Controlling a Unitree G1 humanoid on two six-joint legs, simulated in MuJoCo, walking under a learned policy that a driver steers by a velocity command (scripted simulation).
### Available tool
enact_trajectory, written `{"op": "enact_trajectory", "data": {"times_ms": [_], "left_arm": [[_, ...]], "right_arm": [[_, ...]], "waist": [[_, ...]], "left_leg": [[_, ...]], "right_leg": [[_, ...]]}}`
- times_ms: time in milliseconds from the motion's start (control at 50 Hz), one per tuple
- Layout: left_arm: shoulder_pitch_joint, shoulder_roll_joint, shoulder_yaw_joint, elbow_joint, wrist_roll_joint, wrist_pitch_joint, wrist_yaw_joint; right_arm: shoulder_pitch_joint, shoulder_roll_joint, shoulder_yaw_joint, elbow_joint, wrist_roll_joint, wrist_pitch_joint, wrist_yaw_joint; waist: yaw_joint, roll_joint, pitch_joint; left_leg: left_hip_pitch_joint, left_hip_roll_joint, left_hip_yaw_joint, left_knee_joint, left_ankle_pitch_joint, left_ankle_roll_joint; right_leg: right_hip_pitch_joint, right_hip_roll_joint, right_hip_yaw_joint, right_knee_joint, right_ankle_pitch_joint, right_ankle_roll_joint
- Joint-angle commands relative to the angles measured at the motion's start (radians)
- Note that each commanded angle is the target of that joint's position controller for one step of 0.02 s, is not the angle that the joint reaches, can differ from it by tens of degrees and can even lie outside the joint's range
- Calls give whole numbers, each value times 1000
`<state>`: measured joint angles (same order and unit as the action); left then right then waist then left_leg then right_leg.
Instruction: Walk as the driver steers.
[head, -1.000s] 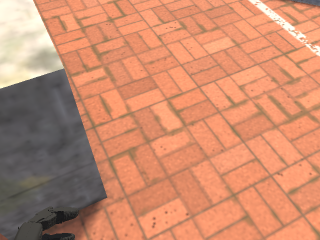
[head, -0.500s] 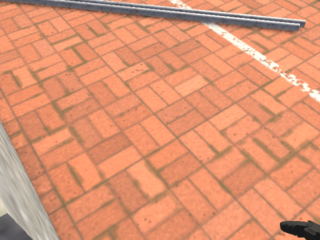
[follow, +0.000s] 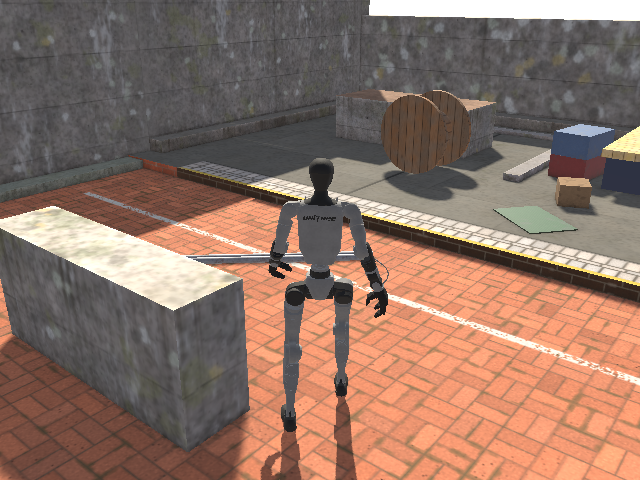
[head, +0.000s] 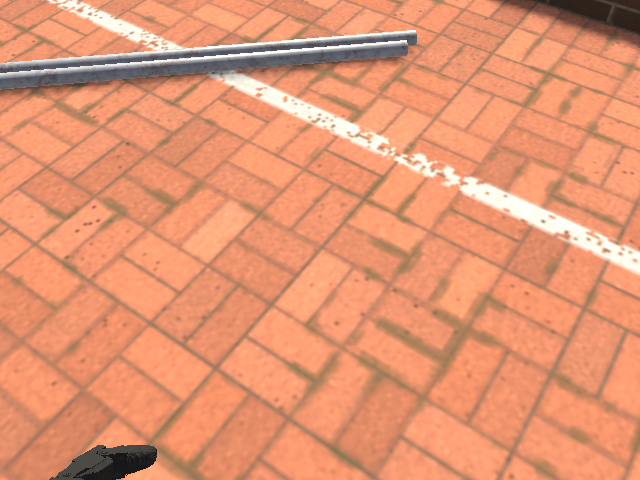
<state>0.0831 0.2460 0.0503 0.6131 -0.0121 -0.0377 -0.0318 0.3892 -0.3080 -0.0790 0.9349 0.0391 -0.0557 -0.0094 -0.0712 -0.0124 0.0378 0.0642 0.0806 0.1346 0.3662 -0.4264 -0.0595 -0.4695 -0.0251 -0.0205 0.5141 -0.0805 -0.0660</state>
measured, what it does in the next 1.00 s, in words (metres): walks ahead: left foot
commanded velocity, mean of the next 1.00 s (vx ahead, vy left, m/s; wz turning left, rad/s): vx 0.50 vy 0.00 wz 0.00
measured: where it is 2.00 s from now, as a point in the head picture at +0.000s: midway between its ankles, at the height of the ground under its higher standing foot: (295, 285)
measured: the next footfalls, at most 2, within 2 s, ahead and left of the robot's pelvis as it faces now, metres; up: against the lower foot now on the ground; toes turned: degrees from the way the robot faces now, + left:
left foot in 0.54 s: +0.46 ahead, +0.12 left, +0.00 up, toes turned +2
right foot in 1.04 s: +0.74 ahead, -0.13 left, +0.00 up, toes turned +4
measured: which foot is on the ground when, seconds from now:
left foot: down 0.00-0.02, up 0.04-0.52, down 0.54-1.00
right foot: down 0.00-0.54, up 0.56-1.00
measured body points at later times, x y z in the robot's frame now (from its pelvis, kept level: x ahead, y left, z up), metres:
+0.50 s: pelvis +0.27 +0.00 +0.01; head +0.30 +0.00 +0.46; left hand +0.28 +0.29 -0.12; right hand +0.48 -0.23 -0.09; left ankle +0.42 +0.12 -0.71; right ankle +0.12 -0.11 -0.72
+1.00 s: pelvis +0.54 +0.00 +0.01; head +0.57 +0.00 +0.46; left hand +0.76 +0.23 -0.07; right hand +0.53 -0.28 -0.12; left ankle +0.42 +0.12 -0.72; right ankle +0.71 -0.13 -0.71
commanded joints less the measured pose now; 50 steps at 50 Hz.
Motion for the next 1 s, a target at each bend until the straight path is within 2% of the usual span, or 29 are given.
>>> {"op": "enact_trajectory", "data": {"times_ms": [20,40,60,80,100,120,160,220,280,320,340,380,440,480,500,520,540,560,580,600,620,640,660,680,720,780,860,940,1000], "left_arm": [[415,305,109,38,12,9,29],[415,269,93,35,1,-2,24],[346,198,68,32,2,-17,15],[284,166,57,29,0,-24,11],[226,147,52,30,0,-25,6],[186,125,46,25,4,-30,5],[152,127,46,34,8,-48,5],[170,154,53,69,9,-67,12],[202,166,54,104,10,-64,20],[219,172,54,122,7,-60,24],[230,178,56,132,-3,-60,26],[270,188,58,161,-7,-56,28],[285,201,65,186,-13,-43,36],[269,211,69,192,-15,-32,42],[253,215,70,194,-12,-23,47],[257,195,61,195,-2,-14,50],[286,156,40,180,13,-12,52],[415,35,7,166,12,-35,38],[359,128,22,189,-11,-57,32],[258,177,34,161,-37,-70,27],[194,173,30,145,-34,-75,32],[157,167,33,143,-18,-73,36],[171,158,36,146,-13,-62,38],[195,140,32,151,-11,-53,39],[191,110,23,152,-6,-34,44],[97,95,13,128,11,-29,45],[-39,78,2,98,2,-42,38],[-139,93,1,63,-6,-49,11],[-64,143,20,82,-4,-60,4]], "right_arm": [[-25,-36,21,-121,-38,-23,4],[5,-38,27,-104,-25,-47,7],[-68,-124,1,-121,8,-58,13],[-132,-127,0,-141,13,-64,15],[-166,-110,1,-138,-4,-61,14],[-154,-104,-3,-130,-17,-50,14],[-108,-75,1,-104,-25,-25,17],[-183,-63,4,-125,-34,-6,11],[-283,-43,14,-154,-39,-15,15],[-341,-32,21,-167,-32,-24,21],[-371,-27,25,-172,-29,-23,27],[-429,-30,28,-192,-27,-24,37],[-450,-46,27,-216,-28,-30,61],[-399,-75,18,-205,-28,-33,68],[-327,-92,8,-185,-32,-33,67],[-183,-130,-15,-136,-38,-32,60],[-2,-208,-36,-97,-46,-34,48],[45,-281,-50,-76,-46,-31,49],[39,-183,-27,-85,-32,-33,47],[-35,-143,-14,-100,-33,-35,40],[-100,-124,-8,-114,-39,-34,36],[-151,-94,2,-121,-53,-37,34],[-175,-71,12,-124,-65,-41,33],[-176,-66,12,-118,-66,-45,35],[-170,-86,8,-103,-52,-54,34],[-135,-114,1,-83,-45,-57,22],[-72,-126,1,-50,-26,-50,11],[-15,-131,-2,-22,-9,-31,11],[-32,-145,-11,-16,-11,-15,3]], "waist": [[208,-186,-297],[185,-251,-404],[181,-179,-269],[157,-141,-166],[128,-83,-104],[94,-90,-78],[56,-88,-72],[56,-50,-29],[84,-39,-6],[105,-40,9],[118,-45,22],[141,-40,38],[123,-53,47],[89,-68,8],[45,-68,-39],[-18,-51,-132],[-66,50,-291],[11,330,-393],[-42,244,-390],[-42,187,-246],[-20,101,-167],[5,75,-102],[41,95,-83],[61,102,-81],[77,93,-53],[56,66,-11],[11,49,14],[-16,70,30],[48,104,2]], "left_leg": [[-605,-11,-3,699,323,62],[-730,-79,-172,887,-153,65],[-812,-18,-215,955,-110,81],[-821,25,-194,929,-30,94],[-794,54,-183,868,38,91],[-735,81,-193,811,94,87],[-655,88,-189,763,156,69],[-718,88,-194,634,270,41],[-742,71,-189,448,443,34],[-728,50,-170,340,510,37],[-711,36,-154,291,520,36],[-700,20,-146,239,523,44],[-699,4,-155,177,437,78],[-621,-22,-134,151,370,105],[-514,-58,-97,124,358,125],[-306,-85,-72,117,370,154],[1,82,-256,154,398,220],[322,296,-758,42,184,392],[322,290,-856,-57,32,384],[206,261,-708,-70,32,339],[66,226,-599,-89,97,312],[-64,195,-522,-119,184,302],[-149,170,-469,-147,255,292],[-187,161,-444,-174,289,295],[-237,155,-376,-217,359,306],[-231,141,-299,-249,438,296],[-226,95,-219,-242,453,253],[-162,126,-265,-183,395,245],[-116,152,-313,-84,452,215]], "right_leg": [[848,-248,426,-51,-152,-193],[864,-356,755,-208,-262,-262],[758,-325,634,-222,-262,-213],[628,-283,488,-227,-172,-183],[512,-239,386,-250,-85,-168],[423,-203,317,-280,-17,-154],[332,-191,263,-340,57,-168],[316,-190,192,-382,137,-182],[339,-171,138,-396,110,-162],[353,-164,112,-397,63,-151],[350,-162,96,-400,60,-148],[384,-179,94,-383,61,-145],[469,-230,116,-326,122,-125],[522,-235,110,-257,267,-99],[528,-212,81,-159,426,-81],[481,-152,40,27,509,-54],[288,-96,-3,335,249,-18],[-132,95,26,668,-426,49],[-249,58,154,794,-507,38],[-322,3,133,814,-426,24],[-300,-52,101,775,-334,20],[-261,-81,93,705,-267,23],[-192,-106,101,667,-227,26],[-154,-114,103,639,-210,28],[-151,-128,90,559,-186,45],[-203,-128,82,377,-25,74],[-138,-81,49,136,162,85],[-81,-42,55,12,163,88],[50,-22,58,-43,59,62]]}}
